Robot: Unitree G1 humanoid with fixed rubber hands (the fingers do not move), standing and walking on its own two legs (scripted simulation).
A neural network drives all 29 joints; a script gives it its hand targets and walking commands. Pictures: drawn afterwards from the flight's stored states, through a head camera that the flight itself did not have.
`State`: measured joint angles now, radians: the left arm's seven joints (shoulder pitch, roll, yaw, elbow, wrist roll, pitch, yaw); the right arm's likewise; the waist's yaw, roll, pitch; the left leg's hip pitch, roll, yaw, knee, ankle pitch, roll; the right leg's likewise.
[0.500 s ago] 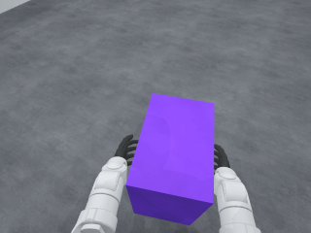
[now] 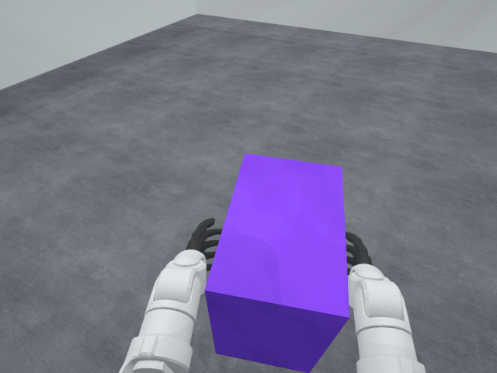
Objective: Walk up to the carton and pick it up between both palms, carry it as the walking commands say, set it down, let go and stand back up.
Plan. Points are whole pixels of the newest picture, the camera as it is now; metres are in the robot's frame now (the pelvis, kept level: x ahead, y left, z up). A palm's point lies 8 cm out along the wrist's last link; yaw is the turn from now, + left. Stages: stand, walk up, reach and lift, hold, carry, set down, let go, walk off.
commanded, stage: reach and lift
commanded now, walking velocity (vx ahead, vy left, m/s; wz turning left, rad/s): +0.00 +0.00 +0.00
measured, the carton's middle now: (277, 263) +0.33 -0.05 -0.03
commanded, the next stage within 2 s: hold in 1.48 s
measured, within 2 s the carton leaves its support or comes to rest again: neither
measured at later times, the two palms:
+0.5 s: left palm (179, 268) +0.29 +0.12 +0.04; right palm (345, 267) +0.28 -0.16 +0.03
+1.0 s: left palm (175, 270) +0.28 +0.13 +0.04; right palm (339, 266) +0.28 -0.15 +0.02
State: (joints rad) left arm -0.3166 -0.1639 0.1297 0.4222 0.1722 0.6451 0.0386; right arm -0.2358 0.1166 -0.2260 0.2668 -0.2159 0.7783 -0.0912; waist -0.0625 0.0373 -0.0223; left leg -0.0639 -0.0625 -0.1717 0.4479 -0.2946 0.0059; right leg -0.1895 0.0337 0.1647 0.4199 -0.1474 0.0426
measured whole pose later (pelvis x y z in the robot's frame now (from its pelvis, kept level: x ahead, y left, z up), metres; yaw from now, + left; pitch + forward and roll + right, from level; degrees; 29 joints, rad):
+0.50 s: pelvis -0.01 -0.02 +0.00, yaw +1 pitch -5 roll +0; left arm -0.32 -0.14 0.18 0.37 0.19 0.70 -0.02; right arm -0.27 0.15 -0.20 0.29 -0.24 0.80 -0.12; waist 0.01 0.04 -0.01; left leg -0.08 -0.03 -0.19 0.47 -0.30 -0.03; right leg -0.20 0.06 0.13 0.44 -0.15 0.01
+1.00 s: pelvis +0.00 -0.02 +0.00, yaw +1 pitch -6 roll +0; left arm -0.28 -0.16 0.18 0.29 0.19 0.72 0.00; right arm -0.26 0.14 -0.17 0.26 -0.22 0.81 -0.10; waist 0.02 0.04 0.03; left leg -0.05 -0.04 -0.17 0.45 -0.30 -0.02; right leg -0.18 0.05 0.14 0.44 -0.16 0.02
